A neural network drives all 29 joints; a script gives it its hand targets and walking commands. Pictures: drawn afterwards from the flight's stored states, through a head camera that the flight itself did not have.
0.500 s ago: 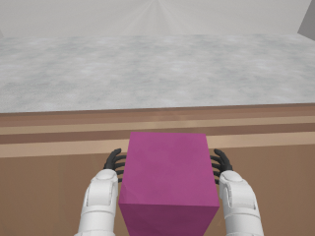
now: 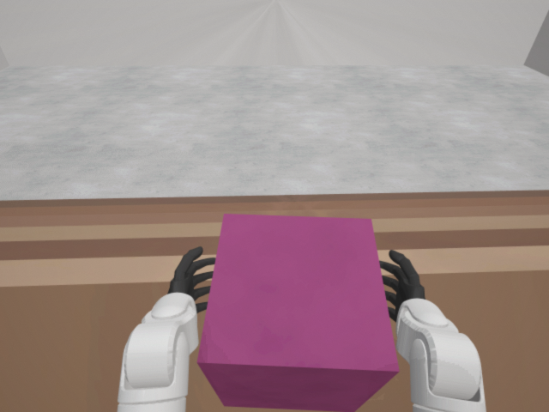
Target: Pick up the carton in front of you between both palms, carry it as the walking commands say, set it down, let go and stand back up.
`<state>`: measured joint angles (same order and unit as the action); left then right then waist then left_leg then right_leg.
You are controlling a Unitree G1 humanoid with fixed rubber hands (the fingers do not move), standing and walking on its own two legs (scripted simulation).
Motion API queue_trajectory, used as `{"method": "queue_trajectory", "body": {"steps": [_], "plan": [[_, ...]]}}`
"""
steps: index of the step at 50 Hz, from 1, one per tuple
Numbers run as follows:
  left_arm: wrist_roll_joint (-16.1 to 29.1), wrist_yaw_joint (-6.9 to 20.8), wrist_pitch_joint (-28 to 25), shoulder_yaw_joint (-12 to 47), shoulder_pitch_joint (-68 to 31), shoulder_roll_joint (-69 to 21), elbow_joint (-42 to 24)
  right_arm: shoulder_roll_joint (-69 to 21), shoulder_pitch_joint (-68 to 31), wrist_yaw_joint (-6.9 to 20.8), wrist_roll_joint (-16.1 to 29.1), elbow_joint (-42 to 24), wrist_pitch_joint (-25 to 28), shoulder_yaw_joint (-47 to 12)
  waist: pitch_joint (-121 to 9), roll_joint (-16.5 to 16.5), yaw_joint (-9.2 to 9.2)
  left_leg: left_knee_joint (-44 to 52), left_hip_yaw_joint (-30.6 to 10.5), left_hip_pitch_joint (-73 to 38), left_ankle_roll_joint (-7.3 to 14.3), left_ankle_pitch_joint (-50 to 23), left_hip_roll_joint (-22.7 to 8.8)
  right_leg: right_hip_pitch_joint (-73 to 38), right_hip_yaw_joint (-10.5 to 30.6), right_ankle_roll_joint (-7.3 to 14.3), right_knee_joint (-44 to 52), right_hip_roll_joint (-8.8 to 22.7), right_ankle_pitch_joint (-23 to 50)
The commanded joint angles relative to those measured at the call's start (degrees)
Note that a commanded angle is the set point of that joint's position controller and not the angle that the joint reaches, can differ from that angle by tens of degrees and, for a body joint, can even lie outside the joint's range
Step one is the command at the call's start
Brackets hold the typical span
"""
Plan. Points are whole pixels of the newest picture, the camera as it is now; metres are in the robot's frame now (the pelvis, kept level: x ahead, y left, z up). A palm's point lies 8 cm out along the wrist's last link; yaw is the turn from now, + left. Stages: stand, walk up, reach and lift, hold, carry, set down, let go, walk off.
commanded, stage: carry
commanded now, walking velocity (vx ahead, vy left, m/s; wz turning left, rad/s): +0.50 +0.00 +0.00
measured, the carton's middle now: (292, 318) +0.29 +0.00 +0.03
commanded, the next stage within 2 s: none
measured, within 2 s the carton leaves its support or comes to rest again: neither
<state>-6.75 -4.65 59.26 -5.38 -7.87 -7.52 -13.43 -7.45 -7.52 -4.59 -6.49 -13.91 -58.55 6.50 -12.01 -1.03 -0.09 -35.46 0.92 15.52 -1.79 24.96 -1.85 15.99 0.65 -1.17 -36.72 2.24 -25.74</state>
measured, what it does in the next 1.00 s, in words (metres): walks ahead: right foot, then left foot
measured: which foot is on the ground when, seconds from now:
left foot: down 0.00-0.18, up 0.20-0.52, down 0.54-1.00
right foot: down 0.00-0.04, up 0.06-0.14, down 0.16-0.58, up 0.60-1.00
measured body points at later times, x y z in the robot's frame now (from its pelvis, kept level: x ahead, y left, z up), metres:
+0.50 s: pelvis +0.26 +0.01 +0.01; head +0.24 +0.00 +0.46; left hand +0.49 +0.17 +0.10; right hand +0.51 -0.13 +0.10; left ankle +0.39 +0.11 -0.70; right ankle +0.08 -0.09 -0.72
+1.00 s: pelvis +0.55 +0.02 +0.01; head +0.54 +0.03 +0.46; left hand +0.83 +0.17 +0.10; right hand +0.83 -0.13 +0.10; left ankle +0.43 +0.10 -0.72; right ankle +0.71 -0.11 -0.68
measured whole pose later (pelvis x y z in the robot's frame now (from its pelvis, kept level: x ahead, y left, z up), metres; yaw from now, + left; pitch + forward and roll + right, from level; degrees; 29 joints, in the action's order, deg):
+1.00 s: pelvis +0.55 +0.02 +0.01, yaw -1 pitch +3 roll +0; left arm -2.6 -7.8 63.4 -6.2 -6.1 -6.9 -20.6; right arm -7.4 -7.5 -7.4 -2.1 -18.3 -62.0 5.4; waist -6.0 -0.2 -0.9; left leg -18.7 12.0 -0.1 2.1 21.8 -0.1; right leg 37.3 -7.6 1.9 -39.5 5.4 -3.4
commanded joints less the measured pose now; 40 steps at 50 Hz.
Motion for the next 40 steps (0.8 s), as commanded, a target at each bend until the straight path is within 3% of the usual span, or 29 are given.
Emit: {"method": "queue_trajectory", "body": {"steps": [1,2,3,4,5,6,7,8,9,10,11,12,13,14,16,19,22,25,26,27,28,29,30,31,32,33,34,36,40], "plan": [[17.3,5.9,3.6,37.3,-21.1,-46.0,-10.6,-47.6,-19.3,6.4,17.9,-6.8,-4.0,-38.8,-7.0,7.1,-1.22,7.8,-3.0,-14.0,4.6,-21.0,-3.4,6.6,-5.4,2.1,-13.0,2.7,39.3],[18.4,5.5,4.6,38.2,-21.8,-46.0,-13.7,-47.6,-16.8,5.5,17.3,-8.0,-4.6,-38.2,-6.8,18.9,-1.68,10.1,-14.7,-25.9,8.5,-43.0,-11.9,22.3,-10.4,-1.0,-20.9,-0.6,21.7],[19.6,5.1,5.3,39.4,-22.8,-46.8,-16.2,-48.3,-15.3,4.7,16.8,-10.3,-5.2,-37.7,-2.1,20.8,-1.78,12.7,-22.1,-32.1,12.4,-55.0,-16.4,35.5,-10.4,-1.4,-19.8,-2.9,-5.6],[20.7,4.9,5.7,39.9,-22.8,-47.4,-17.9,-49.3,-15.9,4.0,17.3,-13.8,-5.8,-38.1,1.0,12.9,-2.36,12.6,-23.1,-33.9,13.9,-55.5,-18.0,39.5,-8.7,-0.4,-15.0,-1.2,-15.1],[21.5,4.7,5.9,39.8,-20.6,-48.2,-18.9,-49.9,-16.6,3.5,18.1,-17.2,-6.1,-39.0,0.6,8.7,-2.38,12.2,-20.2,-33.8,12.8,-52.2,-17.7,36.9,-7.9,0.3,-6.9,-0.4,-13.8],[21.8,4.5,6.0,39.5,-17.7,-48.9,-19.9,-50.1,-16.5,3.1,18.9,-20.0,-6.3,-39.9,-1.1,8.4,-1.68,11.4,-15.1,-30.2,10.0,-50.0,-15.9,28.4,-8.9,0.9,1.6,-1.3,-6.0],[21.1,3.9,6.0,39.1,-15.1,-48.7,-20.8,-49.0,-17.2,2.9,19.8,-22.3,-6.6,-40.6,-4.9,9.8,0.01,8.4,-6.0,-21.8,6.5,-50.7,-12.3,11.4,-11.8,1.5,10.5,-3.9,6.1],[20.4,3.2,5.8,38.4,-14.5,-48.1,-21.9,-47.7,-15.5,2.8,20.8,-23.5,-6.8,-41.1,-10.7,7.7,0.79,0.7,2.0,-10.4,3.8,-45.9,-9.1,-11.4,-14.0,1.9,14.8,-5.4,16.4],[19.0,2.4,5.7,37.1,-10.4,-46.9,-21.6,-45.3,-16.4,2.7,21.8,-26.1,-7.1,-41.6,-14.4,-0.2,2.66,-11.8,7.1,4.2,1.4,-30.4,-5.4,-27.5,-2.1,3.7,18.3,2.3,9.6],[17.1,1.4,5.6,35.2,-9.7,-45.1,-21.0,-43.2,-19.5,2.8,22.8,-28.4,-7.8,-42.6,-11.9,-17.4,2.08,-23.8,9.2,19.9,-0.7,-4.3,1.3,-32.6,25.1,9.8,21.7,18.5,23.9],[16.7,0.7,6.0,34.5,-10.5,-43.7,-22.9,-42.8,-19.0,2.8,23.8,-27.0,-8.3,-43.5,-9.5,-14.1,1.97,-31.5,2.3,27.1,1.0,4.2,0.4,-33.9,28.6,15.6,20.1,22.3,35.2],[17.0,0.4,6.5,34.9,-10.9,-42.8,-24.3,-42.1,-17.1,2.8,23.9,-25.7,-8.5,-42.8,-7.0,-7.2,2.07,-34.6,0.9,29.6,2.2,4.8,-1.9,-32.5,23.8,16.5,18.6,22.0,40.9],[17.3,0.3,6.8,35.4,-11.3,-42.3,-25.1,-42.1,-15.3,2.7,23.3,-24.3,-8.7,-42.0,-6.4,-2.4,1.92,-33.8,0.1,31.0,2.8,2.4,-3.9,-31.6,19.9,14.8,19.0,20.7,38.3],[17.9,0.4,7.2,36.2,-11.8,-41.9,-25.6,-42.2,-13.1,2.5,22.4,-22.8,-8.9,-40.9,-5.1,-0.2,1.73,-28.7,0.3,31.2,2.9,-0.9,-5.2,-29.9,15.9,12.2,21.1,19.2,34.1],[19.6,1.1,7.9,38.1,-12.1,-41.2,-25.7,-41.9,-9.8,1.9,19.5,-20.2,-8.9,-38.8,-2.8,-2.9,1.53,-19.0,3.6,28.5,2.0,-4.6,-3.7,-27.0,8.4,8.9,23.8,15.6,34.5],[21.5,2.6,8.4,40.0,-11.1,-39.3,-25.6,-41.4,-5.5,0.8,15.6,-18.5,-8.9,-36.8,-0.2,-5.1,1.42,-7.1,7.6,23.3,1.4,-9.7,-1.5,-22.3,1.0,8.0,24.5,13.1,36.0],[21.8,3.5,8.8,40.0,-10.3,-37.7,-24.2,-40.2,-4.9,0.1,13.6,-19.1,-9.1,-36.1,3.6,-9.0,1.55,2.4,12.5,14.8,2.5,-16.3,1.2,-15.2,-4.3,6.7,24.6,11.2,37.9],[21.3,3.7,9.0,39.5,-11.1,-37.2,-24.0,-39.9,-6.4,0.2,14.1,-20.1,-9.2,-36.6,2.0,-9.4,0.58,4.6,15.2,0.8,4.3,-20.9,3.2,-10.6,-9.6,4.8,16.0,10.7,47.2],[21.0,3.7,9.1,39.3,-10.7,-37.0,-24.0,-39.8,-6.3,0.3,14.5,-20.0,-9.3,-36.8,-0.6,-8.3,-0.08,5.1,17.1,-7.3,4.5,-17.5,5.0,-8.1,-12.7,3.6,8.4,8.8,48.0],[20.5,3.6,9.2,38.9,-10.5,-36.5,-23.8,-39.6,-6.4,0.6,14.8,-20.1,-9.4,-37.0,-3.4,-5.9,-1.04,5.9,14.6,-16.7,4.3,-14.2,2.7,-2.6,-13.4,2.5,-1.4,6.9,40.2],[19.9,3.5,9.4,38.4,-11.5,-35.7,-23.6,-39.1,-6.1,0.8,14.8,-19.6,-9.5,-36.8,-4.1,2.4,-2.02,13.0,-5.2,-20.6,6.7,1.2,-9.1,5.7,-12.9,0.8,-16.1,3.8,27.0],[19.8,3.6,9.7,38.7,-10.9,-36.3,-23.8,-38.8,-7.1,1.1,15.5,-18.6,-9.3,-37.2,-7.0,17.1,-1.55,24.5,-33.9,-26.2,14.6,5.8,-22.7,18.4,-9.3,-0.5,-32.2,-3.7,1.6],[19.9,3.8,9.4,39.1,-10.8,-38.2,-23.1,-41.1,-8.0,1.8,17.2,-19.9,-9.3,-38.5,-6.1,11.5,-1.17,25.9,-34.0,-24.1,16.0,1.9,-24.1,21.8,-1.4,1.4,-39.2,-0.1,-1.2],[19.5,4.2,8.9,39.0,-10.9,-40.6,-22.7,-43.9,-9.6,2.6,18.4,-20.5,-8.8,-39.8,-5.6,8.2,-1.26,24.9,-28.6,-19.6,15.7,-3.0,-22.2,21.8,-0.4,2.8,-40.9,2.5,0.8],[18.9,4.6,8.2,38.9,-11.1,-43.5,-21.5,-46.3,-11.7,3.4,19.3,-20.8,-8.2,-41.1,-5.0,3.8,-1.0,24.5,-22.6,-15.3,13.7,-5.1,-20.5,20.8,-0.3,3.5,-39.5,4.4,3.3],[18.2,5.0,7.3,38.6,-11.1,-45.8,-20.3,-48.4,-13.7,4.1,19.9,-20.7,-7.5,-42.3,-4.8,1.6,-0.54,25.0,-17.7,-11.9,11.8,-6.1,-19.0,19.6,0.5,3.7,-35.4,5.9,6.5],[17.3,5.1,6.4,38.5,-11.0,-47.2,-19.3,-49.6,-14.8,4.8,20.3,-20.3,-6.8,-43.2,-5.1,2.3,-0.17,25.2,-13.1,-9.6,10.1,-6.0,-17.4,18.0,-0.3,3.7,-32.6,5.9,8.6],[15.6,5.0,4.7,38.3,-9.6,-48.2,-17.2,-49.5,-14.6,5.7,20.4,-18.8,-5.6,-43.7,-4.6,4.7,-0.17,25.9,-7.8,-8.2,9.4,-6.2,-15.5,17.5,-2.6,3.3,-27.2,5.3,10.9],[13.5,3.5,2.9,37.8,-10.4,-45.7,-15.7,-45.3,-13.4,5.8,19.2,-15.4,-4.1,-41.6,-1.7,7.2,-0.69,26.5,-3.2,-12.1,10.7,-8.9,-14.1,24.8,-5.8,2.0,-17.2,4.6,16.3]]}}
